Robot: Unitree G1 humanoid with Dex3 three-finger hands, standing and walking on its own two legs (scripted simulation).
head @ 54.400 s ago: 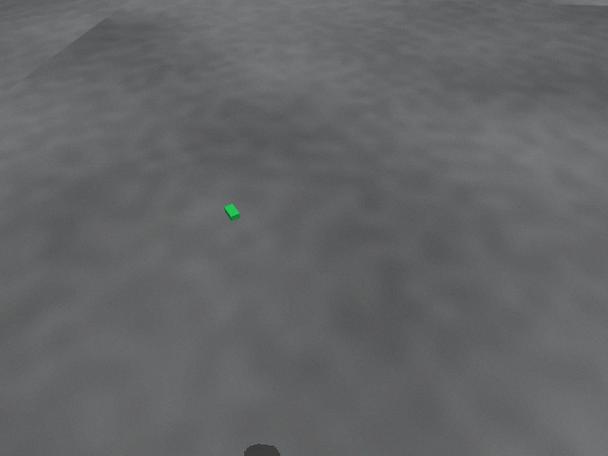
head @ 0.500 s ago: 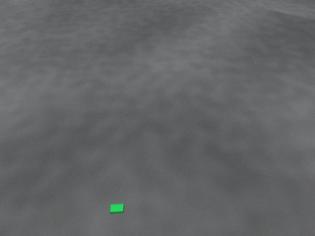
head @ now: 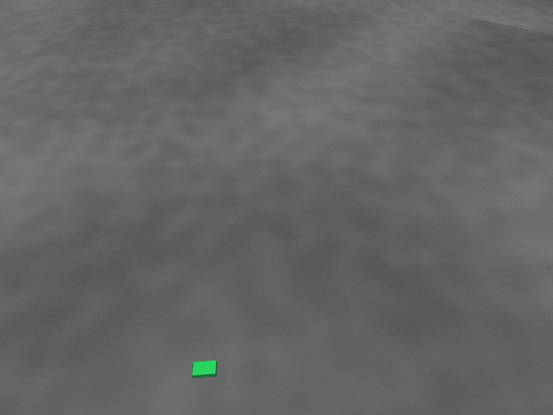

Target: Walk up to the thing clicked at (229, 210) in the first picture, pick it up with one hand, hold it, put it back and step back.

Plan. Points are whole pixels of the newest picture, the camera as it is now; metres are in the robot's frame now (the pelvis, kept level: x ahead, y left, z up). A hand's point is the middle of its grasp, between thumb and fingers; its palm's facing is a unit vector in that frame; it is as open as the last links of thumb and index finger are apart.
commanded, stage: stand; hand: left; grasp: from above
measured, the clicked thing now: (205, 369) +0.43 +0.28 -0.77
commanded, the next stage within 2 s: step back in 0.22 s
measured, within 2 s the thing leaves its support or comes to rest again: neither
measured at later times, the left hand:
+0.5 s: hand out of the picture +0.07 +0.29 -0.17, palm faces -0.02 -0.92 -0.39, open 7.4 cm
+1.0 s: hand out of the picture -0.01 +0.28 -0.18, palm faces -0.11 -0.91 -0.41, open 7.4 cm
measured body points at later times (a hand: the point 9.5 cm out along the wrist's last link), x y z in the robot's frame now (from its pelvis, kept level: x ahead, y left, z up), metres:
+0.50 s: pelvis -0.04 +0.02 -0.02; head +0.02 +0.02 +0.42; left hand +0.07 +0.33 -0.15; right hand +0.05 -0.31 -0.14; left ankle -0.04 +0.13 -0.74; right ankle -0.01 -0.12 -0.75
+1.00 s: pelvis -0.13 +0.02 -0.03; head -0.06 +0.00 +0.41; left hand +0.00 +0.32 -0.15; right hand -0.05 -0.30 -0.16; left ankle -0.06 +0.13 -0.75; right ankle -0.15 -0.09 -0.75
